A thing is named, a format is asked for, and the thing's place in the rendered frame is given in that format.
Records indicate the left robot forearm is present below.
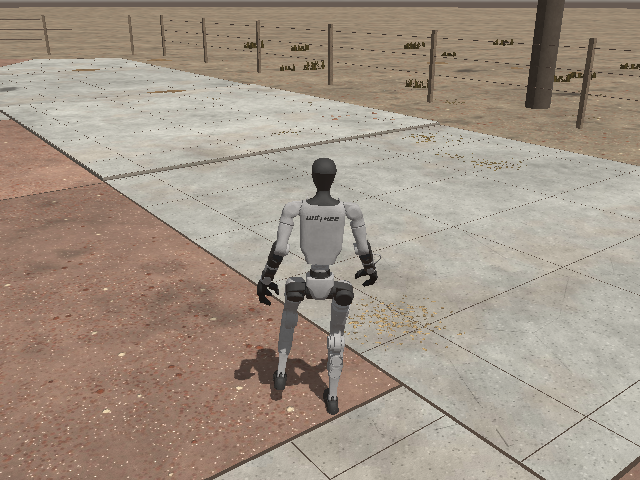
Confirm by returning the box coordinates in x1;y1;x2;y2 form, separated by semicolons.
260;241;283;285

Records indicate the left robot hand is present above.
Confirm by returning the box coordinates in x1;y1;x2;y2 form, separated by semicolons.
257;280;279;306

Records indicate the robot right upper arm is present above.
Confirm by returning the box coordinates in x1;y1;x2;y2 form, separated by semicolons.
343;202;369;256

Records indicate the robot left upper arm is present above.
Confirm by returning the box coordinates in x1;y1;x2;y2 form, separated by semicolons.
274;200;302;257

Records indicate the humanoid robot head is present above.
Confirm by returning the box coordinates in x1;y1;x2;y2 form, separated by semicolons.
306;158;340;206

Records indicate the robot left foot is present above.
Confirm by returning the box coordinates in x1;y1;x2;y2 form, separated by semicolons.
273;370;287;390

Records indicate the right robot hand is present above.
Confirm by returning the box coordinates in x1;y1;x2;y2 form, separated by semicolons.
355;269;378;287

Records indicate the right robot forearm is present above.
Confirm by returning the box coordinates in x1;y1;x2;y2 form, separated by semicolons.
359;240;376;274

